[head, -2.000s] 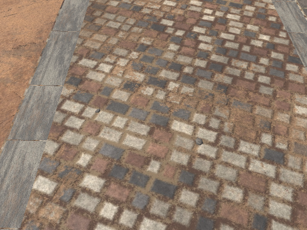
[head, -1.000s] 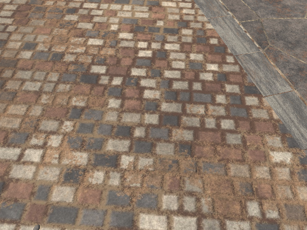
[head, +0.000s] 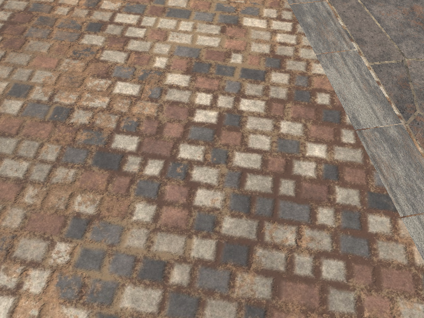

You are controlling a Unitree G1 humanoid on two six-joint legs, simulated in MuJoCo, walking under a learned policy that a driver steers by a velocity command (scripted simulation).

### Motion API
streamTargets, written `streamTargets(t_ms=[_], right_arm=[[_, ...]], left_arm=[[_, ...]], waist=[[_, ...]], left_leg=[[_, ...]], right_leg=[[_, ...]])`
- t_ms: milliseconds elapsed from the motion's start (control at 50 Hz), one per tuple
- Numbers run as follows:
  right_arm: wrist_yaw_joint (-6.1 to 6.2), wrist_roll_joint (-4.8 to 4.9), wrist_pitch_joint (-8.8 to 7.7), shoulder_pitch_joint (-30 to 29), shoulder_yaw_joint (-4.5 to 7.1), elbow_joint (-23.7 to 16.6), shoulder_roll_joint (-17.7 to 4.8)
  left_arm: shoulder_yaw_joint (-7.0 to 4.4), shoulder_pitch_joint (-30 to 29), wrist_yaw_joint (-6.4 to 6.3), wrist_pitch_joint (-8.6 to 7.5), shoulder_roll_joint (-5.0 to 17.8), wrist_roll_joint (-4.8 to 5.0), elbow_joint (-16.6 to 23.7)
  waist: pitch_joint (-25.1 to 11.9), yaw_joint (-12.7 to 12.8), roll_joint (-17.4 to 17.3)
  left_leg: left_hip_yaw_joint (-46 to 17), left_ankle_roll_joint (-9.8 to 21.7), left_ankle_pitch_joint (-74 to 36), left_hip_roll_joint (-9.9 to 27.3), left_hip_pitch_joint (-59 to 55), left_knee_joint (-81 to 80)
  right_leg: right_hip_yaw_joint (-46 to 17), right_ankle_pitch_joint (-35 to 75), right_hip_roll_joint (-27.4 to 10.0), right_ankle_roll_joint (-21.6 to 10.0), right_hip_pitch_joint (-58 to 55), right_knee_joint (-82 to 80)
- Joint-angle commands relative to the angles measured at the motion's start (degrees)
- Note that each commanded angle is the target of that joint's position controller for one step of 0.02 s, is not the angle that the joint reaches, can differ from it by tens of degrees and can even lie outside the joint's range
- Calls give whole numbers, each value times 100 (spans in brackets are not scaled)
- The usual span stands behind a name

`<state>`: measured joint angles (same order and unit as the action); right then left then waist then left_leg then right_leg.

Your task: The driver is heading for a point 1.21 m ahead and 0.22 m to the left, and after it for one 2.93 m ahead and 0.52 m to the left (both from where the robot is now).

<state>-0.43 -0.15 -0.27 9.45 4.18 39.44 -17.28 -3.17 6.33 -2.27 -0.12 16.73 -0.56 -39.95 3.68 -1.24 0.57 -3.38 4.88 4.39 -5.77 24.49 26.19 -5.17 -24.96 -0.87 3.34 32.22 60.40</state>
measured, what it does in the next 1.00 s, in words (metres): walks ahead, turning left: right foot, then left foot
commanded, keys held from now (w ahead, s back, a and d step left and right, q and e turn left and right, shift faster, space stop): q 0.50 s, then w+q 0.06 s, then w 0.44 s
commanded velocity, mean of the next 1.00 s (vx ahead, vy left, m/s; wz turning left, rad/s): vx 0.16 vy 0.00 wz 0.44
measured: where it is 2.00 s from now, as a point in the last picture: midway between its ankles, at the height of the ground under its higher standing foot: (131, 231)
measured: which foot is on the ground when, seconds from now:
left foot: down 0.00-0.24, up 0.26-0.64, down 0.66-1.00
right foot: up 0.00-0.22, down 0.24-0.64, up 0.66-1.00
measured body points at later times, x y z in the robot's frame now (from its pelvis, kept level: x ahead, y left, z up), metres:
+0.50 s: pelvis +0.05 -0.06 +0.01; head +0.09 -0.06 +0.46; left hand +0.10 +0.25 -0.08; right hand +0.29 -0.28 -0.10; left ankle +0.00 +0.08 -0.67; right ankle +0.09 -0.17 -0.73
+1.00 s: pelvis +0.15 +0.03 +0.01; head +0.17 +0.06 +0.46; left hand +0.22 +0.34 -0.09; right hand +0.29 -0.22 -0.10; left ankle -0.01 +0.06 -0.73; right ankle +0.38 -0.03 -0.69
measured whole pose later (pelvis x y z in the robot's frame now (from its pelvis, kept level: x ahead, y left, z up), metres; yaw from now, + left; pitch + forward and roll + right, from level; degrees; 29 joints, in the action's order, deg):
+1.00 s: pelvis +0.15 +0.03 +0.01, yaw +27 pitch +2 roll +0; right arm 0.4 0.6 -2.9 23.7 2.8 43.2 -15.2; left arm -3.4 5.8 2.7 -4.1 16.6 1.0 -41.8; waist 0.5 -3.8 2.5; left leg -1.1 2.4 18.1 -1.8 -2.9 12.9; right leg -0.1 1.8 -3.9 1.3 37.2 36.4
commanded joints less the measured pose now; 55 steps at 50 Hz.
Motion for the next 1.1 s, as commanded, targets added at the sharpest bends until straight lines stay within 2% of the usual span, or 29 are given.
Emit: streamTargets(t_ms=[20,100,160,200,220,240,260,280,300,320,340,400,440,500,580,620,640,660,680,700,720,740,780,840,900,1000,1060,1080,1100], right_arm=[[139,26,22,-90,276,-467,-950],[211,48,163,-202,286,-578,-941],[197,48,228,-147,284,-621,-910],[200,96,274,-235,267,-673,-869],[212,128,297,-211,241,-688,-782],[208,105,301,-12,163,-717,-503],[179,143,241,-40,169,-940,-457],[155,22,160,49,316,-832,-955],[136,83,176,158,402,-675,-1108],[162,102,249,297,400,-527,-988],[179,87,313,331,371,-495,-867],[143,170,368,-8,247,-676,-512],[114,169,354,-300,199,-842,-426],[29,137,345,-374,144,-956,-355],[-74,159,365,-287,167,-977,-445],[-112,157,291,372,188,-675,-372],[-81,181,245,900,235,-435,-439],[-7,159,189,1517,313,-300,-773],[-29,52,63,1603,425,-412,-1506],[-44,-10,-106,1549,330,-416,-1140],[-24,-1,-205,1286,223,-380,-878],[-6,31,-261,1064,156,-402,-695],[41,29,-283,802,83,-422,-590],[90,3,-327,932,85,-313,-604],[109,36,-341,1162,108,-128,-706],[104,121,-328,1539,153,191,-843],[125,151,-289,1532,190,304,-920],[134,137,-273,1488,206,310,-983],[147,128,-243,1427,208,316,-1016]], left_arm=[[-126,617,-74,4,421,-14,142],[-140,336,-45,-21,442,29,223],[-168,294,25,-137,480,65,263],[-205,545,86,-217,485,87,200],[-253,729,103,-242,577,72,147],[-354,856,78,-228,991,-37,179],[-462,710,71,-147,1437,-224,135],[-390,472,62,-164,1091,-273,337],[-311,247,24,-162,809,-210,437],[-277,59,5,-146,680,-112,477],[-249,16,-15,-135,605,-16,481],[-246,236,-70,-38,638,-40,437],[-299,449,-95,16,755,-49,382],[-393,380,-55,54,982,-7,379],[-452,484,77,2,1125,164,276],[-392,343,143,-31,993,256,200],[-295,425,184,-65,688,221,124],[-108,271,269,-126,154,35,219],[-126,-174,261,-243,254,40,648],[-241,-508,266,-355,703,190,678],[-297,-402,310,-402,851,266,632],[-308,-231,322,-431,827,190,449],[-310,-93,348,-470,763,71,307],[-211,-107,387,-484,496,73,195],[-101,-500,420,-493,293,114,265],[-32,-1086,570,-547,291,189,480],[-61,-958,625,-588,427,175,502],[-107,-736,606,-590,533,159,461],[-191,-230,558,-581,678,135,340]], waist=[[-1281,199,-612],[-1176,67,-855],[-1133,-6,-1013],[-1115,170,-1052],[-1092,272,-972],[-1181,179,-191],[-809,-68,1727],[-859,33,1405],[-843,-28,902],[-751,-102,635],[-677,-50,618],[-561,174,824],[-672,367,980],[-829,414,1093],[-715,438,1111],[-670,48,886],[-800,-129,519],[-955,-320,-771],[-665,-402,-1775],[-473,-580,-1217],[-147,-348,-1226],[-50,-220,-999],[19,-54,-898],[-112,-54,-596],[-23,-215,-622],[312,-383,-595],[237,-202,-672],[32,-60,-751],[-366,242,-796]], left_leg=[[-1552,954,-728,1349,-738,-755],[-1888,737,772,1200,-600,-780],[-2262,667,743,1223,-821,-589],[-2385,522,440,1121,-836,-311],[-2298,334,541,927,-627,-69],[-1790,8,1619,517,-35,825],[-492,-333,2885,-402,1147,1939],[-572,-565,3043,-7,1258,3352],[-560,-646,2695,78,1198,3902],[-444,-767,2402,140,1200,4181],[-393,-870,2120,194,1345,4462],[30,-1047,1737,336,1408,4032],[125,-1108,1764,497,1355,3410],[370,-1026,1893,663,620,2487],[731,-620,1834,602,-225,1332],[931,-276,1283,397,-1356,129],[791,-130,1296,349,-2340,-175],[-892,194,1519,1501,-3323,-652],[-3378,1309,2416,2811,-3347,-1253],[-3459,1544,2733,2856,-3008,-1530],[-2916,1322,2808,2636,-2819,-1542],[-2377,1084,2568,2324,-2666,-1534],[-1633,822,1428,1962,-2383,-1687],[-908,727,176,1734,-2359,-1760],[-498,631,-177,1623,-2217,-1792],[-474,644,-140,1904,-2365,-1770],[-478,508,-959,2067,-2735,-1434],[-418,443,-1944,2031,-2834,-1101],[-258,341,-3130,1886,-2831,-421]], right_leg=[[36,428,63,159,-398,-630],[-34,769,145,181,-553,-1359],[-43,654,234,80,-763,-2044],[66,1021,288,-71,-1284,-3046],[30,1453,115,-189,-1797,-3702],[-849,1580,-980,-582,-2415,-4072],[-2276,2580,-2003,-1508,-2405,-4397],[-2488,2977,-2339,-1884,-2253,-4351],[-1868,3103,-2042,-1705,-2168,-4194],[-1287,3082,-1656,-1440,-2173,-4069],[-972,3131,-1504,-1342,-2276,-4010],[-290,3273,-1248,-1378,-2493,-4077],[-215,3380,-1396,-1482,-2877,-4043],[29,3512,-1575,-1525,-2776,-4006],[15,925,-1678,-1433,-2267,-4349],[233,314,-1510,-1234,-1675,-4011],[558,37,-1265,-990,-1084,-3428],[1197,-556,-758,-471,48,-1581],[1035,-1234,24,-222,1897,-320],[346,-962,-289,-279,2071,370],[264,-330,-450,-387,2179,427],[265,224,-560,-412,2068,347],[302,1122,-612,-326,1697,-52],[458,2025,-498,-159,1389,-720],[537,2645,-354,-99,978,-1785],[565,2763,-228,-298,716,-2736],[600,2329,-130,-559,357,-3034],[723,2118,20,-666,-62,-3046],[913,2040,229,-816,-846,-3109]])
